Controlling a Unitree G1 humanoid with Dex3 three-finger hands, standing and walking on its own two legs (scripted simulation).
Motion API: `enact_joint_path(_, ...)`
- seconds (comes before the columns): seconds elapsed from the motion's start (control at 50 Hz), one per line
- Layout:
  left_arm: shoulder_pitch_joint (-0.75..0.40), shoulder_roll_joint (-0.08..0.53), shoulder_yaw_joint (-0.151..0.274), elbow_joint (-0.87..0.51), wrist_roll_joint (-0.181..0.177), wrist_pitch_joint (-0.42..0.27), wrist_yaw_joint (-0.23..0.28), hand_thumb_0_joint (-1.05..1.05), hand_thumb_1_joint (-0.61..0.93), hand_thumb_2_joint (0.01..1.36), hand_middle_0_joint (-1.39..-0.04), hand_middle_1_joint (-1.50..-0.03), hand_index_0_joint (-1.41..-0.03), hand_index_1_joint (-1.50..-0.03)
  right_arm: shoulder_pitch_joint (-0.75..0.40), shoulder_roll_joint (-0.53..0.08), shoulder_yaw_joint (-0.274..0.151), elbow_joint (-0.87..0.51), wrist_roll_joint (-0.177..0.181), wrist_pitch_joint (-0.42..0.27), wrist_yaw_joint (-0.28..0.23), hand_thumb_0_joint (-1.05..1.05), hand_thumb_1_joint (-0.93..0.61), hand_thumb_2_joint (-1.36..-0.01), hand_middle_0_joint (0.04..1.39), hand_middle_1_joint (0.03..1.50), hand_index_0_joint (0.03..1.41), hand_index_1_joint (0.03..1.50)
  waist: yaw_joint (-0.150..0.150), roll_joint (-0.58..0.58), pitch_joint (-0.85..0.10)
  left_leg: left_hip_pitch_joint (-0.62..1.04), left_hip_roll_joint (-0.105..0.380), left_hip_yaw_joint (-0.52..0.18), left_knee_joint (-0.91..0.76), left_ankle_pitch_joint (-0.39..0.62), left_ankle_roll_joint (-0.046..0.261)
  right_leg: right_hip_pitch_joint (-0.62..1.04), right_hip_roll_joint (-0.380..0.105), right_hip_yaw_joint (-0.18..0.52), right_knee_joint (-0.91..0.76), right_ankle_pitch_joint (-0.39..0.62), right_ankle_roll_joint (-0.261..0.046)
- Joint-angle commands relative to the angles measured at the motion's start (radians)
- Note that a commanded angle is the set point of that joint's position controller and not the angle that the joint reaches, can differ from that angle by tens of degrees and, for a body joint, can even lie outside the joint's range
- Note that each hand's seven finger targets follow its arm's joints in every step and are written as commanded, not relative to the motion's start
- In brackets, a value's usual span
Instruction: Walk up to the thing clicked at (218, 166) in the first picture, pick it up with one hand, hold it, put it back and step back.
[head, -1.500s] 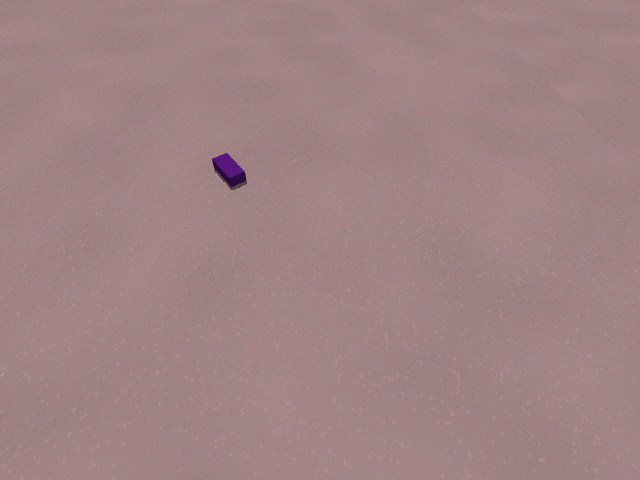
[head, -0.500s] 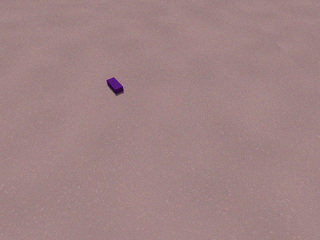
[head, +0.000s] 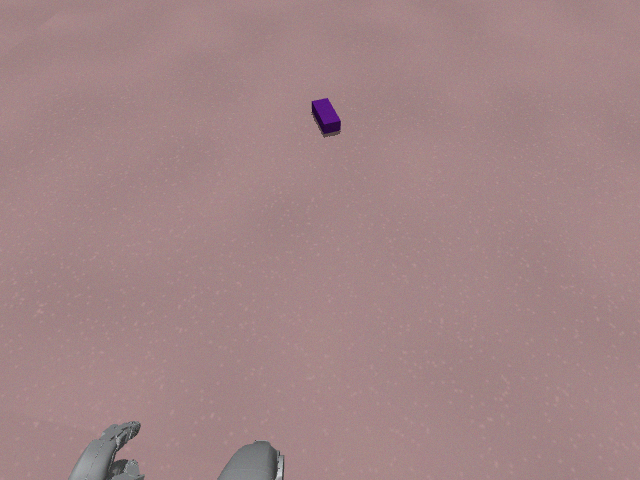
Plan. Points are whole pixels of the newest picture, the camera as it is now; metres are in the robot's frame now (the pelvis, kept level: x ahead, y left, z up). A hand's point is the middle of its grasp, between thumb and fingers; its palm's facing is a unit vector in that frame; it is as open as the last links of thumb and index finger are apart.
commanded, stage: walk up
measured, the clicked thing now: (325, 115) +1.71 +0.02 -0.74
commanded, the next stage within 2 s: stand in 1.76 s
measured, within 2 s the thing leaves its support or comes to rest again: neither
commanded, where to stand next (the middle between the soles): +0.06 +0.00 m, yaw +35 degrees
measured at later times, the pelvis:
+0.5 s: pelvis +0.00 -0.03 -0.03, yaw +19 degrees
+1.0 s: pelvis +0.00 -0.02 -0.02, yaw +33 degrees
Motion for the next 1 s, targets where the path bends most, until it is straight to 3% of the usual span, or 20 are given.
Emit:
enact_joint_path(0.0,0.031,0.274,0.088,-0.12,0.008,-0.022,0.01,0.0,0.9,0.9,-0.2,-0.3,-0.2,-0.3,0.016,-0.155,-0.051,-0.107,0.008,-0.027,-0.002,0.0,-0.9,-0.9,0.2,0.3,0.2,0.3,0.053,-0.159,-0.144,0.026,0.011,0.054,-0.121,-0.017,0.008,0.107,-0.27,0.137,-0.113,0.402,-0.134)
enact_joint_path(0.1,0.033,0.237,0.081,-0.157,-0.018,0.0,-0.001,0.0,0.9,0.9,-0.2,-0.3,-0.2,-0.3,0.216,-0.211,-0.085,-0.075,0.004,-0.059,-0.031,0.0,-0.9,-0.9,0.2,0.3,0.2,0.3,-0.053,0.015,-0.209,0.428,-0.039,0.024,-0.45,0.134,0.068,-0.163,-0.181,0.027,0.298,0.203,-0.028)
enact_joint_path(0.12,0.051,0.15,0.059,-0.177,-0.023,0.005,-0.007,0.0,0.9,0.9,-0.2,-0.3,-0.2,-0.3,0.211,-0.315,-0.104,-0.103,-0.012,-0.07,-0.047,0.0,-0.9,-0.9,0.2,0.3,0.2,0.3,-0.052,0.301,-0.174,0.474,0.191,-0.385,-0.575,0.232,0.162,-0.389,-0.018,0.0,0.537,-0.199,0.043)
enact_joint_path(0.14,0.058,0.192,0.066,-0.19,-0.015,0.014,-0.001,0.0,0.9,0.9,-0.2,-0.3,-0.2,-0.3,0.161,-0.393,-0.113,-0.146,-0.003,-0.076,-0.053,0.0,-0.9,-0.9,0.2,0.3,0.2,0.3,-0.027,0.249,-0.197,0.376,0.371,-0.691,-0.581,0.333,0.308,-0.417,0.001,0.181,0.588,-0.348,0.059)
enact_joint_path(0.16,0.029,0.246,0.075,-0.183,-0.02,0.01,0.006,0.0,0.9,0.9,-0.2,-0.3,-0.2,-0.3,0.116,-0.379,-0.112,-0.149,0.017,-0.08,-0.061,0.0,-0.9,-0.9,0.2,0.3,0.2,0.3,-0.024,0.178,-0.163,0.27,0.375,-0.679,-0.608,0.288,0.344,-0.359,-0.039,0.273,0.646,-0.318,0.059)
enact_joint_path(0.22,0.104,0.239,0.081,-0.125,-0.027,0.0,0.007,0.0,0.9,0.9,-0.2,-0.3,-0.2,-0.3,0.046,-0.266,-0.063,-0.175,0.018,-0.082,-0.075,0.0,-0.9,-0.9,0.2,0.3,0.2,0.3,0.016,0.165,-0.16,0.231,0.208,-0.367,-0.465,0.349,0.237,-0.314,-0.047,0.244,0.519,-0.197,0.041)
enact_joint_path(0.38,0.235,0.19,0.085,-0.084,-0.033,-0.038,0.028,0.0,0.9,0.9,-0.2,-0.3,-0.2,-0.3,-0.025,-0.266,-0.056,-0.226,0.003,-0.044,-0.046,0.0,-0.9,-0.9,0.2,0.3,0.2,0.3,0.062,0.206,-0.197,-0.007,0.088,-0.322,-0.315,0.382,0.178,0.011,0.081,0.12,0.107,-0.055,0.019)
enact_joint_path(0.4,0.282,0.218,0.094,-0.075,-0.021,-0.051,0.038,0.0,0.9,0.9,-0.2,-0.3,-0.2,-0.3,-0.038,-0.218,-0.042,-0.234,0.01,-0.035,-0.047,0.0,-0.9,-0.9,0.2,0.3,0.2,0.3,0.096,0.108,-0.204,-0.049,0.03,-0.292,-0.191,0.292,0.131,0.064,0.041,0.198,-0.052,-0.052,-0.001)
enact_joint_path(0.42,0.304,0.348,0.123,-0.084,0.004,-0.065,0.046,0.0,0.9,0.9,-0.2,-0.3,-0.2,-0.3,-0.059,-0.141,-0.023,-0.263,0.021,-0.032,-0.051,0.0,-0.9,-0.9,0.2,0.3,0.2,0.3,0.126,-0.185,-0.158,-0.251,-0.129,-0.176,0.06,0.053,0.052,0.106,-0.212,0.556,-0.207,-0.136,-0.07)
enact_joint_path(0.44,0.167,0.44,0.135,-0.118,0.008,-0.063,0.043,0.0,0.9,0.9,-0.2,-0.3,-0.2,-0.3,-0.036,-0.178,-0.039,-0.252,0.008,-0.024,-0.063,0.0,-0.9,-0.9,0.2,0.3,0.2,0.3,0.065,-0.285,-0.143,-0.269,-0.108,-0.135,0.251,-0.248,0.021,-0.022,-0.48,0.89,-0.344,-0.153,-0.236)
enact_joint_path(0.46,0.08,0.421,0.128,-0.142,-0.002,-0.066,0.044,0.0,0.9,0.9,-0.2,-0.3,-0.2,-0.3,-0.01,-0.239,-0.054,-0.217,0.0,-0.022,-0.065,0.0,-0.9,-0.9,0.2,0.3,0.2,0.3,0.026,-0.178,-0.086,-0.245,-0.063,-0.207,0.356,-0.228,0.012,-0.088,-0.508,0.914,-0.352,-0.12,-0.282)
enact_joint_path(0.5,0.058,0.311,0.096,-0.122,-0.012,-0.077,0.05,0.0,0.9,0.9,-0.2,-0.3,-0.2,-0.3,0.029,-0.242,-0.064,-0.157,0.016,-0.025,-0.041,0.0,-0.9,-0.9,0.2,0.3,0.2,0.3,-0.001,-0.024,-0.016,-0.179,-0.033,-0.167,0.324,-0.069,0.007,-0.132,-0.303,0.496,-0.239,-0.06,-0.177)
enact_joint_path(0.54,0.097,0.317,0.098,-0.099,0.0,-0.084,0.052,0.0,0.9,0.9,-0.2,-0.3,-0.2,-0.3,0.038,-0.215,-0.055,-0.147,0.019,-0.027,-0.014,0.0,-0.9,-0.9,0.2,0.3,0.2,0.3,0.018,-0.141,-0.018,-0.157,-0.015,-0.115,0.214,-0.006,0.001,-0.088,-0.231,0.364,-0.211,-0.021,-0.13)
enact_joint_path(0.66,0.198,0.331,0.102,-0.107,-0.001,-0.081,0.04,0.0,0.9,0.9,-0.2,-0.3,-0.2,-0.3,-0.046,-0.167,-0.041,-0.141,0.018,-0.044,0.004,0.0,-0.9,-0.9,0.2,0.3,0.2,0.3,0.079,-0.2,-0.132,-0.015,-0.041,0.018,-0.146,-0.074,-0.001,0.06,-0.241,0.24,-0.081,0.249,-0.153)
enact_joint_path(0.72,0.16,0.314,0.084,-0.123,-0.021,-0.061,0.034,0.0,0.9,0.9,-0.2,-0.3,-0.2,-0.3,0.055,-0.16,-0.041,-0.088,0.021,-0.06,-0.008,0.0,-0.9,-0.9,0.2,0.3,0.2,0.3,0.017,-0.154,-0.185,0.222,-0.086,0.08,-0.384,0.098,0.018,-0.045,-0.227,0.17,0.059,0.229,-0.106)
enact_joint_path(0.76,0.222,0.211,0.047,-0.122,-0.027,-0.049,0.033,0.0,0.9,0.9,-0.2,-0.3,-0.2,-0.3,0.114,-0.25,-0.067,-0.073,0.002,-0.075,-0.027,0.0,-0.9,-0.9,0.2,0.3,0.2,0.3,-0.01,0.11,-0.226,0.404,0.054,-0.228,-0.513,0.02,0.103,-0.253,-0.144,0.098,0.383,0.028,-0.005)
enact_joint_path(0.78,0.202,0.177,0.036,-0.146,-0.036,-0.041,0.035,0.0,0.9,0.9,-0.2,-0.3,-0.2,-0.3,0.078,-0.348,-0.076,-0.11,-0.003,-0.08,-0.032,0.0,-0.9,-0.9,0.2,0.3,0.2,0.3,-0.004,0.274,-0.194,0.352,0.295,-0.64,-0.599,0.011,0.23,-0.426,-0.011,0.115,0.443,-0.29,0.05)
enact_joint_path(0.8,0.129,0.273,0.062,-0.123,-0.029,-0.039,0.052,0.0,0.9,0.9,-0.2,-0.3,-0.2,-0.3,0.068,-0.377,-0.083,-0.096,0.014,-0.079,-0.035,0.0,-0.9,-0.9,0.2,0.3,0.2,0.3,-0.039,0.201,-0.154,0.201,0.337,-0.696,-0.615,0.004,0.317,-0.345,-0.049,0.227,0.497,-0.353,0.039)
enact_joint_path(0.86,0.218,0.251,0.059,-0.052,-0.043,-0.044,0.047,0.0,0.9,0.9,-0.2,-0.3,-0.2,-0.3,-0.03,-0.254,-0.033,-0.098,0.022,-0.083,-0.049,0.0,-0.9,-0.9,0.2,0.3,0.2,0.3,0.036,0.161,-0.125,0.182,0.19,-0.395,-0.482,0.235,0.228,-0.283,-0.066,0.227,0.409,-0.201,0.031)
enact_joint_path(0.98,0.254,0.232,0.059,0.016,-0.026,-0.069,0.049,0.0,0.9,0.9,-0.2,-0.3,-0.2,-0.3,-0.083,-0.211,-0.008,-0.095,0.034,-0.06,-0.038,0.0,-0.9,-0.9,0.2,0.3,0.2,0.3,0.065,0.147,-0.161,0.012,0.092,-0.266,-0.321,0.292,0.145,0.054,0.021,0.145,-0.014,0.016,0.013)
